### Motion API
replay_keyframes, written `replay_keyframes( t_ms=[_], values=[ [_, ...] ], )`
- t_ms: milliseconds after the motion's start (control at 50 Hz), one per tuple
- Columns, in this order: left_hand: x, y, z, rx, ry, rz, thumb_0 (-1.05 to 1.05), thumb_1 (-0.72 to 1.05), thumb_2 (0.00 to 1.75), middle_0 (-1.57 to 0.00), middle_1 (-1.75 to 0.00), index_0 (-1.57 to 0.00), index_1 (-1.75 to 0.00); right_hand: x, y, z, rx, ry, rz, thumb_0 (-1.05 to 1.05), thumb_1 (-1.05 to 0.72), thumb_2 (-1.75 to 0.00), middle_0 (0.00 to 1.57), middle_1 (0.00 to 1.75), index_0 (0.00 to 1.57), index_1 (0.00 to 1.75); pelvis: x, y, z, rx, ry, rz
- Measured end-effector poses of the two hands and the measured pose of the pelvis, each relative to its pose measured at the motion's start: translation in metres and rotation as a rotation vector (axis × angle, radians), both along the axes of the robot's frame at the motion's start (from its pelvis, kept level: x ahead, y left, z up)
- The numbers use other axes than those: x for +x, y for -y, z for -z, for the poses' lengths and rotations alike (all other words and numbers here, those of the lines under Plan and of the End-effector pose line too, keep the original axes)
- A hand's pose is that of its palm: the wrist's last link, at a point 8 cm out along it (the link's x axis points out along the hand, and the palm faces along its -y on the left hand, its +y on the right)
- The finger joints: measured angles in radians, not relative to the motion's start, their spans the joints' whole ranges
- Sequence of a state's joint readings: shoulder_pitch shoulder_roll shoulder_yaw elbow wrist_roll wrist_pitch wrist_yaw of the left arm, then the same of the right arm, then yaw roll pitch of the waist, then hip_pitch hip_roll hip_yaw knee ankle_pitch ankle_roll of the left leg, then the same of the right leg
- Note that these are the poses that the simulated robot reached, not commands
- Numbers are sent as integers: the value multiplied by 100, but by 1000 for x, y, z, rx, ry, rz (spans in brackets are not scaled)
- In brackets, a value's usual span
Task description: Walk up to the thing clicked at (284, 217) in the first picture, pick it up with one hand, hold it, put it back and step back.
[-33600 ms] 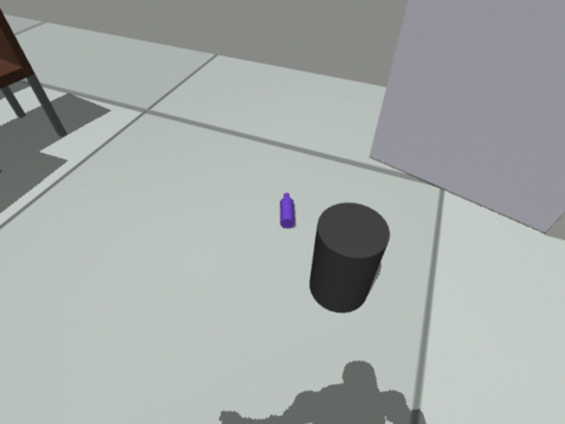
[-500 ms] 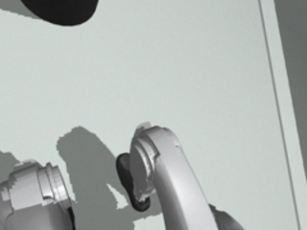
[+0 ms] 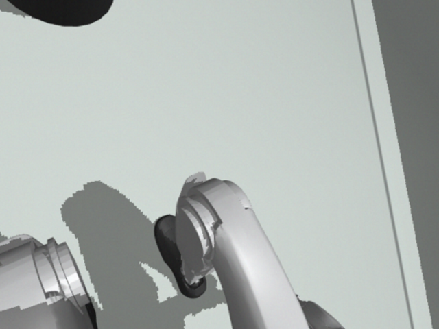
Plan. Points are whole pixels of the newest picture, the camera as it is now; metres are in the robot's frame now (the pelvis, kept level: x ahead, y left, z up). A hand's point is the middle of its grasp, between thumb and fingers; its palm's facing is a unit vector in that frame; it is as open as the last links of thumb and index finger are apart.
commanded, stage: rest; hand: left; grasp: from above
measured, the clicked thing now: out of the picture +0.46 +0.35 -0.28
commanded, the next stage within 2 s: open in 0.06 s
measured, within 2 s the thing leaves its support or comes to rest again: rests again in 0.58 s
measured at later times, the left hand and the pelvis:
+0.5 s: hand out of the picture +0.47 +0.33 -0.25, palm faces -0.41 -0.20 -0.89, open 10.7 cm; pelvis -0.01 +0.00 +0.00, yaw -1 degrees
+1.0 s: hand out of the picture +0.47 +0.33 -0.25, palm faces -0.42 -0.20 -0.89, open 13.7 cm; pelvis +0.00 +0.00 +0.01, yaw -1 degrees
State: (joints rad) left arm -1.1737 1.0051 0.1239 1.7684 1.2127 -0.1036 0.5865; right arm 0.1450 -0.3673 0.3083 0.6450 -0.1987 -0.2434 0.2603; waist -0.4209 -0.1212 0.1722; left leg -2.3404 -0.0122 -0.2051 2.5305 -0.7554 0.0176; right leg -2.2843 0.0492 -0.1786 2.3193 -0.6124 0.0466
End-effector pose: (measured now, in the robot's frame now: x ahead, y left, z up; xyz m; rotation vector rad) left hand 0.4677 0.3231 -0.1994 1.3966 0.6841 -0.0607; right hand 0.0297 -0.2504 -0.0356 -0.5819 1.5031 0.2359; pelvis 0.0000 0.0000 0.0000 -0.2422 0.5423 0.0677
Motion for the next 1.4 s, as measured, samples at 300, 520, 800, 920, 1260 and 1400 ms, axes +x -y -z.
replay_keyframes(
  t_ms=[300,520,800,920,1260,1400],
  values=[
    [-1,0,0,0,-6,0,0,14,34,-75,-43,-76,-41,0,1,-5,5,14,-27,0,-90,-90,20,30,20,30,-3,1,-1,-2,18,4],
    [3,-6,-12,15,15,-16,0,0,54,-52,-61,-54,-59,-3,2,-7,1,34,-31,0,-90,-90,20,30,20,30,-6,1,-1,-7,28,7],
    [2,-7,-5,-6,6,7,0,-29,79,-28,-84,-28,-83,-7,-4,-14,-20,4,-24,0,-90,-90,20,30,20,30,-6,-1,-6,-16,22,7],
    [3,-9,-5,3,18,5,0,-38,88,-20,-91,-20,-91,-7,-4,-17,-28,-4,-24,0,-89,-90,20,30,20,30,-4,-1,-7,-21,16,7],
    [2,-8,-4,1,-6,-6,0,-49,98,-9,-102,-9,-102,-7,-2,-15,-26,-4,-19,0,-89,-90,20,30,20,30,-6,-1,-8,-17,17,7],
    [8,-11,-8,1,20,-5,0,-50,99,-10,-101,-9,-101,-8,-2,-16,-29,-13,-17,0,-90,-90,20,30,20,30,-5,0,-8,-17,12,7]
  ],
)
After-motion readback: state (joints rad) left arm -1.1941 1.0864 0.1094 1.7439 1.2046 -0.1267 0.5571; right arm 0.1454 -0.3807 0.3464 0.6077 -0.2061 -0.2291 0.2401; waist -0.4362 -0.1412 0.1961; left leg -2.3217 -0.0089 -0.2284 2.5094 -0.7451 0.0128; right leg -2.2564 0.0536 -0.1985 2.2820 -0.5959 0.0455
